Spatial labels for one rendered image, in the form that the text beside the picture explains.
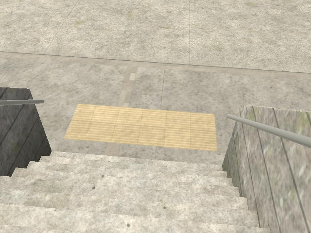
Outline stairs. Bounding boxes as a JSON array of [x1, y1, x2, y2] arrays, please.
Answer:
[[0, 150, 271, 233]]

